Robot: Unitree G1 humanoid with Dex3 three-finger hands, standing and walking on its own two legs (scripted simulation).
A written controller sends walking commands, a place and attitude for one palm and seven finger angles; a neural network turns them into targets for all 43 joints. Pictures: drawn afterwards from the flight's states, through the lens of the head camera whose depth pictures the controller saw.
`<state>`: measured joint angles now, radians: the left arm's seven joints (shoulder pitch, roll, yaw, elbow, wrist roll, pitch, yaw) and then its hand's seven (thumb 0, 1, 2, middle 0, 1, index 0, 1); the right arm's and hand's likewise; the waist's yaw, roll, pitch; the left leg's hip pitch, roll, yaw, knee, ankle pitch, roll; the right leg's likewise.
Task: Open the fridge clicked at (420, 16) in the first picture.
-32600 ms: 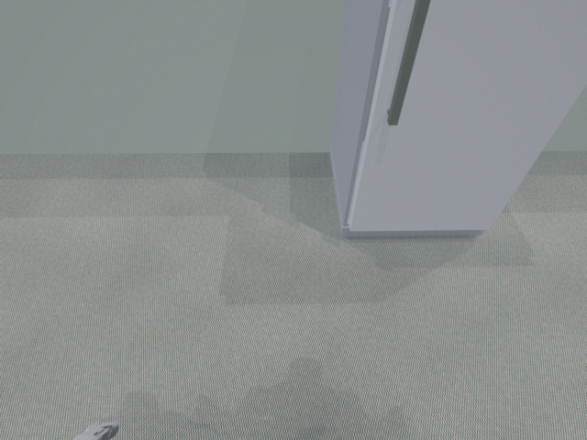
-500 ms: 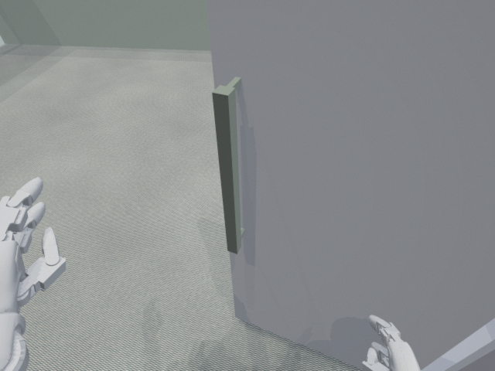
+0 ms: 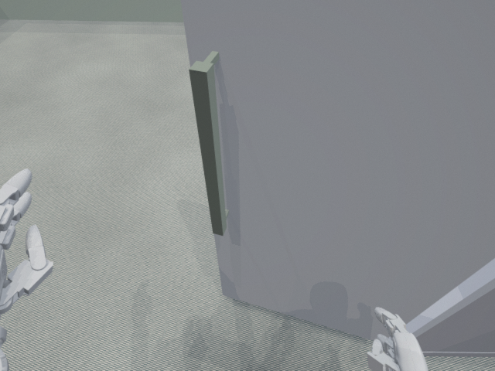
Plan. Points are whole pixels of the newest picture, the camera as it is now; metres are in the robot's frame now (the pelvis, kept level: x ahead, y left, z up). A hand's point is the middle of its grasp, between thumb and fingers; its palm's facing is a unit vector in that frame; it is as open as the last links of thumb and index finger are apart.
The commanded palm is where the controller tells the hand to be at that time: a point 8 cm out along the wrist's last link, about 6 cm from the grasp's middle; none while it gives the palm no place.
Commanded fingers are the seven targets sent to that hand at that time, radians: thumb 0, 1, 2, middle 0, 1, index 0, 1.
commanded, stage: step back with the hand held close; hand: left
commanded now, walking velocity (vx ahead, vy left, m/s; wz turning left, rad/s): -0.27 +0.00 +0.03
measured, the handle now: (217, 162) +0.45 +0.10 +0.08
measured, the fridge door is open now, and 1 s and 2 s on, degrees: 74 74 74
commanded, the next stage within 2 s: stop stepping back and stand still in 1.08 s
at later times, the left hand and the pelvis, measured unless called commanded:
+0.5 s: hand out of the picture +0.14 +0.28 +0.15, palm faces +0.46 -0.78 -0.42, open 7.5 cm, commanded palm +0.08 +0.32 +0.17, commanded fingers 0.00 0.90 0.90 -0.20 -0.30 -0.20 -0.30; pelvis -0.06 +0.02 -0.02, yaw +1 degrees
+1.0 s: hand out of the picture +0.07 +0.25 +0.17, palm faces +0.40 -0.79 -0.47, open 7.4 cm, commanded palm +0.01 +0.30 +0.17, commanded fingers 0.00 0.90 0.90 -0.20 -0.30 -0.20 -0.30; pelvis -0.13 -0.01 -0.01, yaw +1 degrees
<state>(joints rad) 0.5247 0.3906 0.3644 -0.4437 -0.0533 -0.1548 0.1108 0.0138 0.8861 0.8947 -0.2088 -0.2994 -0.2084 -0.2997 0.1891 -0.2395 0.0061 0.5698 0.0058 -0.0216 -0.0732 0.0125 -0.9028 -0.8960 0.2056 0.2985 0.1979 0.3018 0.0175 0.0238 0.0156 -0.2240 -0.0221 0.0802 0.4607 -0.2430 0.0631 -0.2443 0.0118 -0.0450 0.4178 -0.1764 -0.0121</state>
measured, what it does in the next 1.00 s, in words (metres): walks backwards: right foot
